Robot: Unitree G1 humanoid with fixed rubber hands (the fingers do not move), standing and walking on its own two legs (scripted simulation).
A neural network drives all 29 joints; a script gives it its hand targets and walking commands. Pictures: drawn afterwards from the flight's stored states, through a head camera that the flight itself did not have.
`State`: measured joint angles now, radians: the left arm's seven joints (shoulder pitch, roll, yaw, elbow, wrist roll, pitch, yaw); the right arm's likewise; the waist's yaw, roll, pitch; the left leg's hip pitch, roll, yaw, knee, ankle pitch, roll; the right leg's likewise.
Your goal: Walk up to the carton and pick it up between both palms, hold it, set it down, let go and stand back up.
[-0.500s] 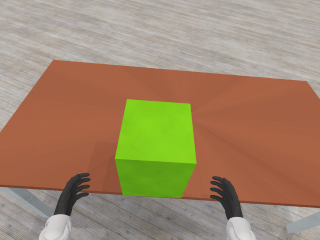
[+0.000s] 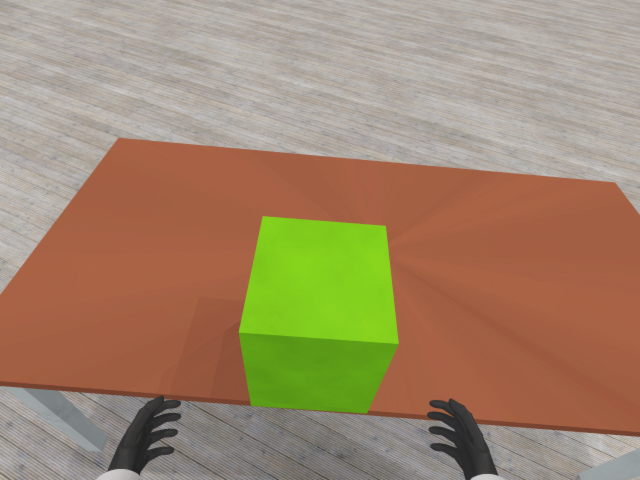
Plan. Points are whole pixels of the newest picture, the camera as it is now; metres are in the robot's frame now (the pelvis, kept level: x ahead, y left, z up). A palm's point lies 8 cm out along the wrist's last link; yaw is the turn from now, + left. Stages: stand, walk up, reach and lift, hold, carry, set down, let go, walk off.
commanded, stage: set down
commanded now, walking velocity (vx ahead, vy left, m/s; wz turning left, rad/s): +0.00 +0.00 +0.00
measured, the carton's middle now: (316, 318) +0.38 +0.00 -0.08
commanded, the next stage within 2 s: let go in 0.26 s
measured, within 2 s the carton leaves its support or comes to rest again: neither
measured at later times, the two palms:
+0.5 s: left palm (124, 478) +0.15 +0.23 -0.08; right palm out of the picture +0.14 -0.22 -0.08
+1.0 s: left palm out of the picture +0.11 +0.25 -0.10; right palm out of the picture +0.08 -0.25 -0.12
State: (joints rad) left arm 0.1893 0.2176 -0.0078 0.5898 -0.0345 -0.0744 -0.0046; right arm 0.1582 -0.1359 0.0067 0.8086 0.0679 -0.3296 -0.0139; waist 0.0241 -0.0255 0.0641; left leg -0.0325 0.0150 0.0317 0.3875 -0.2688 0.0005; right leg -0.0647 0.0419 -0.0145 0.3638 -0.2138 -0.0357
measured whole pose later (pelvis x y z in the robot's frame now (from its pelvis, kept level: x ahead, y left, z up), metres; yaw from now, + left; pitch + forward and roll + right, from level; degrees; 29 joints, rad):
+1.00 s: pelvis -0.02 +0.01 -0.01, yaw -3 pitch -2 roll -1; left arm 0.27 0.22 0.03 0.65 0.03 0.01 -0.01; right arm 0.22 -0.23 -0.08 0.76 -0.03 0.05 0.02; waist 0.01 0.03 0.01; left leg -0.17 0.04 0.08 0.51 -0.31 0.01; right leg -0.22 0.06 0.03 0.48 -0.23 -0.03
